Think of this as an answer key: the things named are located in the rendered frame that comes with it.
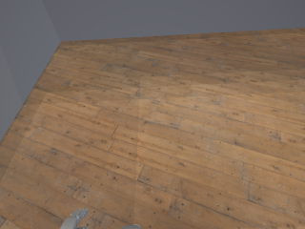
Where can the left robot hand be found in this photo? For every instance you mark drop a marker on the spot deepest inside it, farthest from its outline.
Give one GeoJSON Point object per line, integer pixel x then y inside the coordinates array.
{"type": "Point", "coordinates": [72, 221]}

